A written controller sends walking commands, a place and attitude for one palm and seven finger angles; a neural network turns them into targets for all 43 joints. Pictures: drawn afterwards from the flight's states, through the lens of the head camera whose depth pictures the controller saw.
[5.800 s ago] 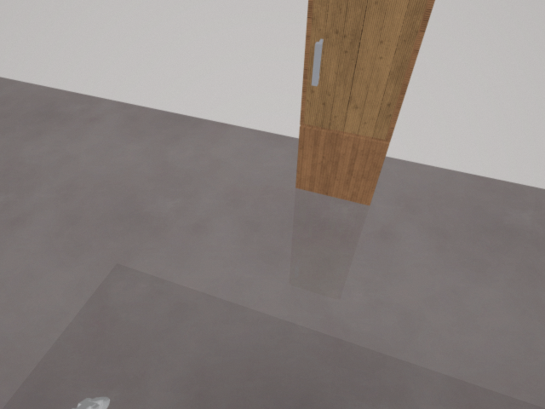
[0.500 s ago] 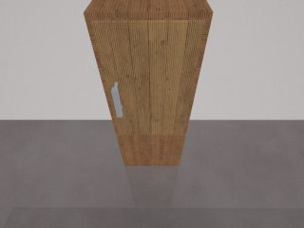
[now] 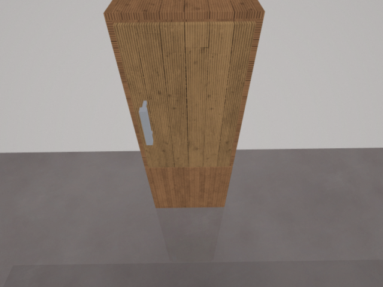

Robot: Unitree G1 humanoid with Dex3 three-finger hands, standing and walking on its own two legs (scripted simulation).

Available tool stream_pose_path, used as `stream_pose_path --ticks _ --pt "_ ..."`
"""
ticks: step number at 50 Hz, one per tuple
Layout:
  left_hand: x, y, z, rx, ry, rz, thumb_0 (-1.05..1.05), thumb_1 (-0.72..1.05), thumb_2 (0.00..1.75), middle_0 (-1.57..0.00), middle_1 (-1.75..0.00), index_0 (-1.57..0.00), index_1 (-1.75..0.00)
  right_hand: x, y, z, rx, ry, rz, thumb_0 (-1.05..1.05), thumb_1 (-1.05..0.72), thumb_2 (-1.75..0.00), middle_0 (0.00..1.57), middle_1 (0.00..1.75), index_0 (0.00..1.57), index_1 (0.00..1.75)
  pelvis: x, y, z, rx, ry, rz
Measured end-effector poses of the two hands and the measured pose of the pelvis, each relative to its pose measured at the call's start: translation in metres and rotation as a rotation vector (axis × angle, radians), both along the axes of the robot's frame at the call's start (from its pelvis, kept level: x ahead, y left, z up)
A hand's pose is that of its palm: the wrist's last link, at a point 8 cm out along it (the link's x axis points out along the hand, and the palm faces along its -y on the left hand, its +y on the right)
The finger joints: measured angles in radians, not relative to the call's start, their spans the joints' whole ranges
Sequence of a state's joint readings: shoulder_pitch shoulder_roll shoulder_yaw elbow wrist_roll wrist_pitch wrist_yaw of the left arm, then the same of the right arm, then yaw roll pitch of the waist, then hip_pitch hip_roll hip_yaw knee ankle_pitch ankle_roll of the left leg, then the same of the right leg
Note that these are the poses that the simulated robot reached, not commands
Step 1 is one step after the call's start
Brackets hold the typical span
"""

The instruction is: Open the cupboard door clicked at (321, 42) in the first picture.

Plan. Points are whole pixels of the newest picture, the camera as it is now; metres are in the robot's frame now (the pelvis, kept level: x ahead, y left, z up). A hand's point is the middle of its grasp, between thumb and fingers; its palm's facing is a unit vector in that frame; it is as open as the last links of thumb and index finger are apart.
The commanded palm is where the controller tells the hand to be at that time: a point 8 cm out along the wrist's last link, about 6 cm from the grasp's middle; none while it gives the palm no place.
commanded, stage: look again from close up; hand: left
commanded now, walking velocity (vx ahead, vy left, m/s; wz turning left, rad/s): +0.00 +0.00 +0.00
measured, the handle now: (147, 123) +0.62 +0.17 -0.05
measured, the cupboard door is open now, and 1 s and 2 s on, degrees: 0 0 0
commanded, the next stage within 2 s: shuffle to correct the standing spot in 0.34 s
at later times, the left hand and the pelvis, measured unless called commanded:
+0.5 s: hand out of the picture +0.04 +0.17 -0.17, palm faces +0.00 -0.98 -0.20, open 7.3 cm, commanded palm none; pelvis +0.02 +0.00 +0.00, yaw -1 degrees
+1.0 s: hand out of the picture +0.08 +0.16 -0.17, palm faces +0.04 -0.98 -0.20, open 7.3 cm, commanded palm none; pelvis +0.09 -0.01 +0.00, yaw -2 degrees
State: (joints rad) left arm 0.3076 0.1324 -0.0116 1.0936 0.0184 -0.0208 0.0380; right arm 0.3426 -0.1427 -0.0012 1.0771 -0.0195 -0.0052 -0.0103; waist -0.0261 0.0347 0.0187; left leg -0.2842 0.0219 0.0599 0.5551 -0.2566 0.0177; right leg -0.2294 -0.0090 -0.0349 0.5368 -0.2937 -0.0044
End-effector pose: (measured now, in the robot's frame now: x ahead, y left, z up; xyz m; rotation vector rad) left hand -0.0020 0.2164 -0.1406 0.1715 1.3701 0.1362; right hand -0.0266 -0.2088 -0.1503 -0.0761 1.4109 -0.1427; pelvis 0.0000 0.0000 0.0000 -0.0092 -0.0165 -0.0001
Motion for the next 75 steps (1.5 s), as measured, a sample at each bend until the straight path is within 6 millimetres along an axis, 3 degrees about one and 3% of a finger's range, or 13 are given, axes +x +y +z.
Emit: stream_pose_path --ticks 10,28,37,43,50,58,67,75 --pt "0.02 0.014 0.007 0.025 -0.044 0.007 0.01 0.91 0.9 -0.2 -0.3 -0.2 -0.3 0.031 0.0 0.0 -0.01 -0.051 0.032 0.02 -0.93 -0.9 0.2 0.3 0.2 0.3 0.012 0.005 0.002 0.016 0.001 -0.01" --pt "0.036 0.002 0.0 -0.006 -0.013 -0.001 0.01 0.91 0.9 -0.2 -0.3 -0.2 -0.3 0.072 -0.022 0.009 -0.059 -0.089 0.042 0.0 -0.91 -0.9 0.2 0.3 0.2 0.3 0.029 -0.005 0.002 0.019 0.005 -0.023" --pt "0.037 -0.009 -0.009 -0.022 0.048 0.023 0.01 0.91 0.9 -0.2 -0.3 -0.2 -0.3 0.081 -0.029 0.001 -0.055 -0.048 0.022 0.0 -0.91 -0.9 0.2 0.3 0.2 0.3 0.057 -0.014 -0.006 0.009 0.023 -0.023" --pt "0.042 -0.013 -0.017 -0.031 0.093 0.056 0.01 0.91 0.9 -0.2 -0.3 -0.2 -0.3 0.1 -0.027 0.0 -0.074 -0.022 0.023 0.0 -0.91 -0.9 0.2 0.3 0.2 0.3 0.078 -0.015 -0.01 0.005 0.025 -0.017" --pt "0.075 -0.012 -0.003 -0.003 0.057 0.053 0.01 0.91 0.9 -0.2 -0.3 -0.2 -0.3 0.118 -0.03 0.009 -0.087 -0.035 0.004 0.01 -0.92 -0.9 0.2 0.3 0.2 0.3 0.087 -0.015 0.002 0.012 0.025 -0.027" --pt "0.115 -0.005 0.009 0.065 -0.075 -0.01 0.01 0.91 0.9 -0.2 -0.3 -0.2 -0.3 0.124 -0.046 0.005 -0.073 -0.068 -0.016 0.0 -0.92 -0.9 0.2 0.3 0.2 0.3 0.077 -0.027 0.001 0.043 0.052 -0.037" --pt "0.105 -0.004 -0.01 0.023 -0.072 -0.004 0.01 0.91 0.9 -0.2 -0.3 -0.2 -0.3 0.138 -0.037 0.004 -0.077 -0.138 0.023 0.0 -0.91 -0.9 0.2 0.3 0.2 0.3 0.068 -0.02 -0.008 0.023 0.014 -0.039" --pt "0.08 -0.012 0.0 -0.001 -0.047 0.005 0.01 0.91 0.9 -0.2 -0.3 -0.2 -0.3 0.132 -0.038 0.014 -0.071 -0.147 0.043 0.0 -0.92 -0.9 0.2 0.3 0.2 0.3 0.059 -0.022 0.003 0.02 0.011 -0.038"
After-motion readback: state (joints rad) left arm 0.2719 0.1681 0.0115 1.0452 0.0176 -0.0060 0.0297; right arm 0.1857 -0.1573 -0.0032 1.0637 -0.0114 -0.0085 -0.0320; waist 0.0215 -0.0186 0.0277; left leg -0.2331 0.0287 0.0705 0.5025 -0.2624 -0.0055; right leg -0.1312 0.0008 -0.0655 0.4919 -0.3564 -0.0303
